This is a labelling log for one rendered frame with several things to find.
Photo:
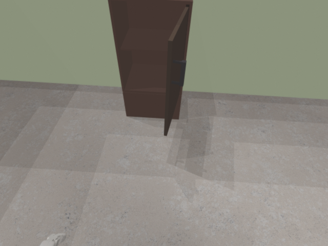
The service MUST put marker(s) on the cupboard door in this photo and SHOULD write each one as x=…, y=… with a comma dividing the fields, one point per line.
x=176, y=46

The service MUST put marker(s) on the robot left hand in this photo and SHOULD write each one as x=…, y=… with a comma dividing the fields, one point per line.
x=54, y=240

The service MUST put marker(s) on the handle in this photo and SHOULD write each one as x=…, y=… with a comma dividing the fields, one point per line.
x=182, y=73

